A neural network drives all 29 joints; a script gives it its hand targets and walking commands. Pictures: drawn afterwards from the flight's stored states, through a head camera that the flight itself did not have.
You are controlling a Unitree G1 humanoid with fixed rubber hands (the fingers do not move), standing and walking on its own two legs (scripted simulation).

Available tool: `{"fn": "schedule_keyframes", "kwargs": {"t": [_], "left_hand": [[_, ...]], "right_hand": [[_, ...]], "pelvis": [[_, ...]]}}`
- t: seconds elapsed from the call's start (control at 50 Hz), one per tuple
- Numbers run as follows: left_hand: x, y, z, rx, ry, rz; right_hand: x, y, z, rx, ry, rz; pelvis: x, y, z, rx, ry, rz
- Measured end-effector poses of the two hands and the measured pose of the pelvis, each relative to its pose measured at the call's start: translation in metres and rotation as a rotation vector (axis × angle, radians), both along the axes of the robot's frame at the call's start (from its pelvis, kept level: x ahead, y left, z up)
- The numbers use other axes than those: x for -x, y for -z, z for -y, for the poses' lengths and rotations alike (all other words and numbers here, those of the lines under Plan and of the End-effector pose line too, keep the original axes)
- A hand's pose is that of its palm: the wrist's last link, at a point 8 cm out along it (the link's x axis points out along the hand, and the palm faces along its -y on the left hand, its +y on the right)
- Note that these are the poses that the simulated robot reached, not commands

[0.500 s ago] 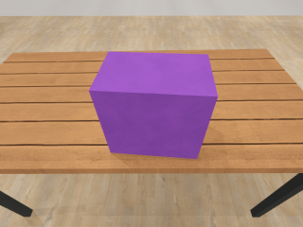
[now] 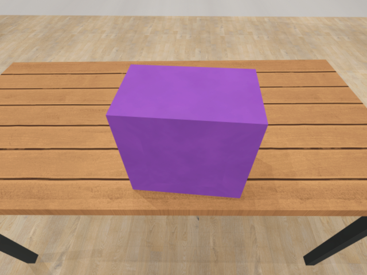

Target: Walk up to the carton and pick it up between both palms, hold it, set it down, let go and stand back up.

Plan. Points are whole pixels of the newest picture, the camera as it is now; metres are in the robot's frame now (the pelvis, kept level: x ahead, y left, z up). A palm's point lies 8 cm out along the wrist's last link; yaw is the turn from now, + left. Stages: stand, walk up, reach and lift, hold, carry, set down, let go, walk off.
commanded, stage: stand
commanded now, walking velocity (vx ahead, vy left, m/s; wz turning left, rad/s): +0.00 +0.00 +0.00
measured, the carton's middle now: (188, 135) +0.43 +0.01 +0.07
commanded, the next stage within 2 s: none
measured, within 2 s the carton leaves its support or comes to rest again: neither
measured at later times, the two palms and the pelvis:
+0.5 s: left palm out of the picture +0.01 +0.22 -0.14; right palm out of the picture -0.01 -0.22 -0.14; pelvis +0.01 +0.00 +0.00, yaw +0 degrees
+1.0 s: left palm out of the picture +0.01 +0.23 -0.14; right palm out of the picture -0.01 -0.21 -0.14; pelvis +0.01 +0.01 +0.00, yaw -1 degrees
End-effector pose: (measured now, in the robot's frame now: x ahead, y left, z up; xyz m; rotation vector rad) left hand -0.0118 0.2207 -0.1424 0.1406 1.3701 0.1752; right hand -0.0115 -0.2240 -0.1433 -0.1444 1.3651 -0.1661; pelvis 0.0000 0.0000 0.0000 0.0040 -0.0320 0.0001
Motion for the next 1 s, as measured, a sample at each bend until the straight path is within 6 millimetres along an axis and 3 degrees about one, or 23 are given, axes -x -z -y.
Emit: {"fn": "schedule_keyframes", "kwargs": {"t": [0.54,1.0], "left_hand": [[-0.018,0.000,-0.003,-0.001,0.014,0.001],[-0.019,0.001,-0.005,0.004,0.020,-0.017]], "right_hand": [[-0.002,0.001,-0.008,-0.005,0.014,-0.027],[-0.004,0.000,-0.015,-0.006,0.023,-0.028]], "pelvis": [[-0.010,-0.001,-0.004,0.001,0.005,-0.005],[-0.013,-0.001,-0.009,0.000,0.009,-0.004]]}}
